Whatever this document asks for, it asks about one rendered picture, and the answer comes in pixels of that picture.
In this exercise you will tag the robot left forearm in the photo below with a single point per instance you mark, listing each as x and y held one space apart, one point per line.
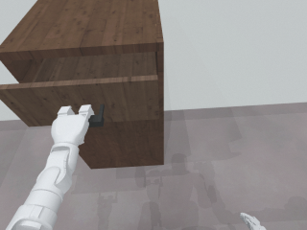
39 211

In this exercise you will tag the cabinet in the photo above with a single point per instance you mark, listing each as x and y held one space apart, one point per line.
82 28

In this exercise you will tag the robot right hand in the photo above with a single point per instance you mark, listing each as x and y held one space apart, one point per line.
252 222

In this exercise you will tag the drawer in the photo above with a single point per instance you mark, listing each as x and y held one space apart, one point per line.
126 84

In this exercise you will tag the robot left hand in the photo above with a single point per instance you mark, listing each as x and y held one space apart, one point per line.
70 127

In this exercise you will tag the handle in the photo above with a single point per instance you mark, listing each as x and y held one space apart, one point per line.
97 120

